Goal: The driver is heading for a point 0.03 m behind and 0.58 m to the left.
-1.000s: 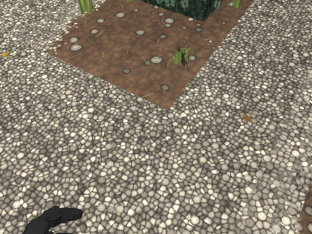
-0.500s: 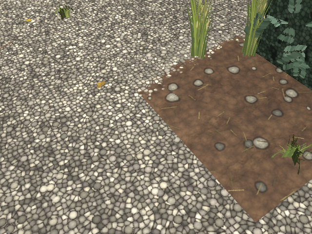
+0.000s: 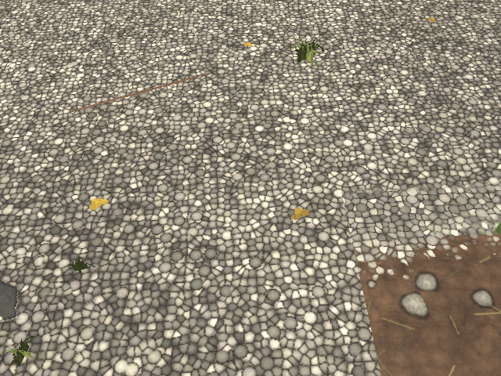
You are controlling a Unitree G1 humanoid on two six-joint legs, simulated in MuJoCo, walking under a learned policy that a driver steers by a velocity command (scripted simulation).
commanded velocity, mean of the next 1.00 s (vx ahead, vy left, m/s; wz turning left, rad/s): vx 0.81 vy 0.00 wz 0.86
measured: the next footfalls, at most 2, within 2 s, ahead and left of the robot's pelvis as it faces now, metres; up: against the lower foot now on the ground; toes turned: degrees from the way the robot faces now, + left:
left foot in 0.26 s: +0.40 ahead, +0.06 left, +0.00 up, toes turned +19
right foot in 0.64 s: +0.77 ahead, +0.07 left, +0.00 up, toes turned +47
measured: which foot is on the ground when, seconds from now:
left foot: up 0.00-0.24, down 0.26-0.66, up 0.68-1.00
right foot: down 0.00-0.26, up 0.28-0.62, down 0.64-1.00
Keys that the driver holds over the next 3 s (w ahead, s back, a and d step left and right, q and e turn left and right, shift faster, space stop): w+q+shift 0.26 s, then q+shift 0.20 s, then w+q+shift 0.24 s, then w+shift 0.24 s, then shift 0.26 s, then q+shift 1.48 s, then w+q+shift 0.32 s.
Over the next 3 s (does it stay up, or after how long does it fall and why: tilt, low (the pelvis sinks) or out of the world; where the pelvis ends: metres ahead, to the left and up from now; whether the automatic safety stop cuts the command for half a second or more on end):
stays up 0.77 0.50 -0.02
